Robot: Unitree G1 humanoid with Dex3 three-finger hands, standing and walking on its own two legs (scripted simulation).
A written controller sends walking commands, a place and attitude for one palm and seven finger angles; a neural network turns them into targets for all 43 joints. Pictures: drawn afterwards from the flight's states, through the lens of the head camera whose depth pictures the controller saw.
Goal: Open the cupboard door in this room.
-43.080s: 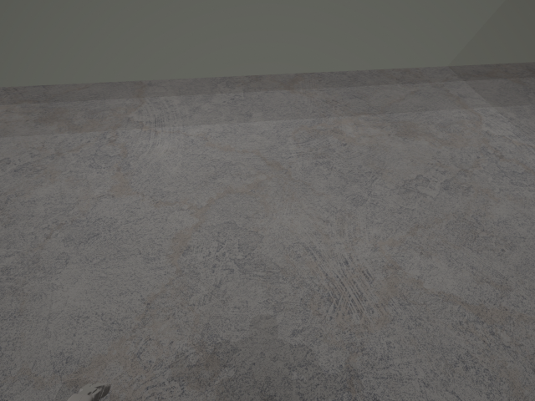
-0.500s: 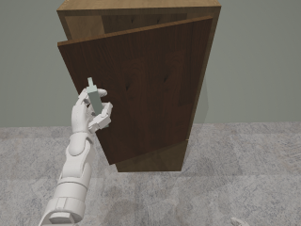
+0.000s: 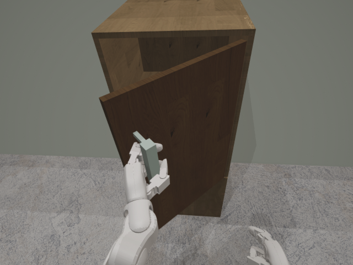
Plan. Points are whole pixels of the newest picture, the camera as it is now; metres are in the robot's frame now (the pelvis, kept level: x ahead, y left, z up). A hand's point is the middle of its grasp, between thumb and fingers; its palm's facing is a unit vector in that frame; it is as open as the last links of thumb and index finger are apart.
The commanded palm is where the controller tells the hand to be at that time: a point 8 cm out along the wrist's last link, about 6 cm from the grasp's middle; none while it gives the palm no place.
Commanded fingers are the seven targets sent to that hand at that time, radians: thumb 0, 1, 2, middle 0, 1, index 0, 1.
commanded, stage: open thumb and fingers to let go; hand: left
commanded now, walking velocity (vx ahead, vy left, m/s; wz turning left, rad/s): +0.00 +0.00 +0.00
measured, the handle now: (147, 160) +0.32 +0.08 +0.10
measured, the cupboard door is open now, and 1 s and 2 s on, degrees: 44 39 45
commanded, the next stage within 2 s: slide the hand sideways off the handle in 0.88 s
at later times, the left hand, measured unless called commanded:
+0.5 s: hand (151, 173) +0.29 +0.07 +0.10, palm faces +0.31 -0.95 -0.03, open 11.1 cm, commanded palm +0.24 +0.09 +0.10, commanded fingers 0.00 -0.50 0.30 -0.29 -1.15 -0.29 -1.15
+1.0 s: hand (155, 173) +0.29 +0.06 +0.11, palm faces +0.24 -0.97 -0.02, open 15.5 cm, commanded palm +0.24 +0.09 +0.10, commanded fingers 0.00 -0.50 0.30 -0.15 -0.30 -0.15 -0.30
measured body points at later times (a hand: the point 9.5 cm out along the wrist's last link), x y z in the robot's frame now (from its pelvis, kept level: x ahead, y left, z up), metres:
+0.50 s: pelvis +0.01 +0.00 +0.00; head +0.00 -0.03 +0.45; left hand +0.27 +0.12 +0.11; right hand +0.19 -0.21 -0.10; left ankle +0.04 +0.15 -0.72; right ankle -0.05 -0.07 -0.72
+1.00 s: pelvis -0.01 +0.02 +0.00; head -0.03 +0.00 +0.45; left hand +0.27 +0.11 +0.11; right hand +0.17 -0.18 -0.10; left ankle +0.04 +0.15 -0.72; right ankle -0.05 -0.07 -0.72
